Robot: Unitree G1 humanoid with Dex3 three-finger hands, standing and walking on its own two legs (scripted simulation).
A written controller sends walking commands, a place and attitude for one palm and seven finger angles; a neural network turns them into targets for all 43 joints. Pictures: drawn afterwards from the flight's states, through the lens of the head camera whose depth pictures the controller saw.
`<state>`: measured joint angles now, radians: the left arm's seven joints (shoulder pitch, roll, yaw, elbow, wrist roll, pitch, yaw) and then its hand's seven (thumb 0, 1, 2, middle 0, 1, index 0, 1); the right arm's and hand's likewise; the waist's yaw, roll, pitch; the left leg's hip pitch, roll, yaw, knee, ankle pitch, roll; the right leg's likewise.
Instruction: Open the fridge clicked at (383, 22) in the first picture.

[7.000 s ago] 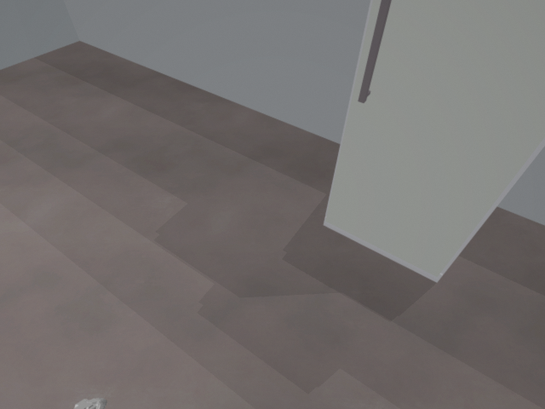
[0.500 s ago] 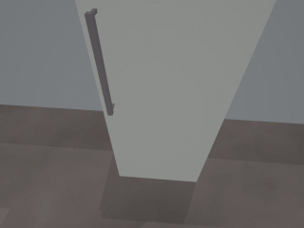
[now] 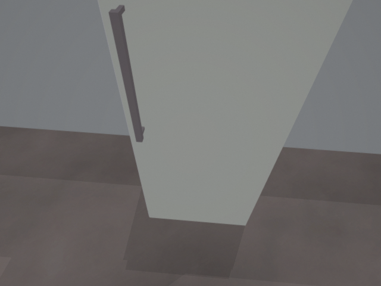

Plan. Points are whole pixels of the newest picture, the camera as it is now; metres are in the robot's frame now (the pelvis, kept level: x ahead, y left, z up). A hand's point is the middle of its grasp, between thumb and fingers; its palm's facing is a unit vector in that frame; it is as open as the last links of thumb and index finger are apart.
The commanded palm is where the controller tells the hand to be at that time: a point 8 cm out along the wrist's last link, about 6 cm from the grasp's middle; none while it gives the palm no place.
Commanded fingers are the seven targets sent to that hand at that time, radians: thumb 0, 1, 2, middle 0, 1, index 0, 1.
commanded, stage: look again from close up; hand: left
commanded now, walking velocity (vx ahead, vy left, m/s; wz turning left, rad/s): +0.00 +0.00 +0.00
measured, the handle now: (132, 86) +0.54 +0.19 +0.14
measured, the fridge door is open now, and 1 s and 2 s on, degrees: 0 0 0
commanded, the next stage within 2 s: raise the hand to about handle height in 1.12 s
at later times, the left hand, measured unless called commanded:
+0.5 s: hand out of the picture +0.00 +0.17 -0.18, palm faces +0.04 -0.98 -0.17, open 7.4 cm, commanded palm none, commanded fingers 0.00 0.90 0.90 -0.20 -0.30 -0.20 -0.30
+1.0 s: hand out of the picture +0.02 +0.17 -0.18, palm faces +0.03 -0.98 -0.18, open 7.4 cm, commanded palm none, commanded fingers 0.00 0.90 0.90 -0.20 -0.30 -0.20 -0.30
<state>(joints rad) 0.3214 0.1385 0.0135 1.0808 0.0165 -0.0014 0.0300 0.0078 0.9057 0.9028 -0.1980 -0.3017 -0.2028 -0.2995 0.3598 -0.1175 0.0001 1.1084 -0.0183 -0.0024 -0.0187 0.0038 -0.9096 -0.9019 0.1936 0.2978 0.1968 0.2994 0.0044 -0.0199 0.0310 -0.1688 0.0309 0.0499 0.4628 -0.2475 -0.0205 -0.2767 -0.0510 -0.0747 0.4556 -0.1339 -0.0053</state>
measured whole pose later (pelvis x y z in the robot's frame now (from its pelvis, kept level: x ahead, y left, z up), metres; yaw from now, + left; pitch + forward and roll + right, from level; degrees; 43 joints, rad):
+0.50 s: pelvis +0.01 +0.01 +0.00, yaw -1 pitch -3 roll +1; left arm 0.32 0.13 0.01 1.08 0.02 -0.01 0.03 0.01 0.91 0.90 -0.20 -0.30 -0.20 -0.30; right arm 0.33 -0.10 0.00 1.11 -0.02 -0.01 -0.02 0.00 -0.91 -0.90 0.19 0.30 0.20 0.30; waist 0.01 -0.02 0.04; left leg -0.15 0.03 0.07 0.46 -0.26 -0.01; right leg -0.27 -0.05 -0.06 0.46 -0.15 0.00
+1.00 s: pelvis +0.02 +0.00 +0.00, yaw -1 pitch -2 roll +1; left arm 0.31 0.14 0.01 1.09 0.02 -0.01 0.03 0.01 0.91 0.90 -0.20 -0.30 -0.20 -0.30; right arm 0.33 -0.11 0.00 1.12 -0.02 -0.01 -0.02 0.00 -0.91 -0.90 0.19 0.30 0.20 0.30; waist 0.01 -0.01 0.05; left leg -0.13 0.04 0.07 0.44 -0.27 -0.02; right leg -0.26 -0.04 -0.06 0.46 -0.16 0.00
